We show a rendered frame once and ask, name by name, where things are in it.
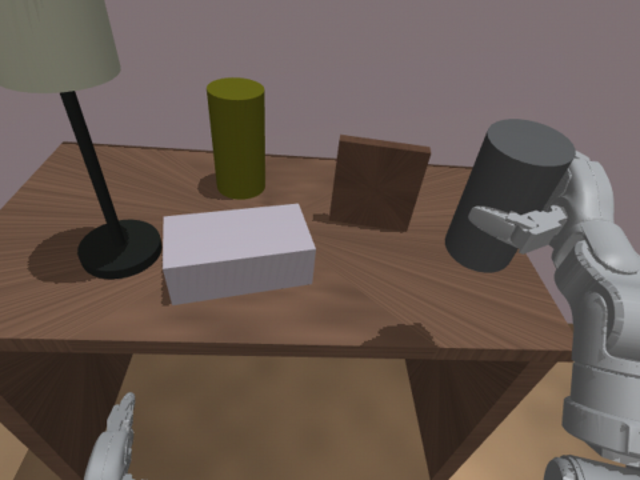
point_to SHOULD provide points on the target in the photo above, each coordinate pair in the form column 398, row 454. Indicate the right robot arm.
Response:
column 598, row 272

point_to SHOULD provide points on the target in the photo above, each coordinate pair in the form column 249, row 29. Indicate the left robot hand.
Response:
column 111, row 455

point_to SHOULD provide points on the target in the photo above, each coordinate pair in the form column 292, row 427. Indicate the right robot hand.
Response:
column 584, row 193

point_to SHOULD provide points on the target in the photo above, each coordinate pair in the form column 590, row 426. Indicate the desk lamp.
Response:
column 62, row 46

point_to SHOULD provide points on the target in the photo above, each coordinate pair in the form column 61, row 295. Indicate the desk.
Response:
column 475, row 344

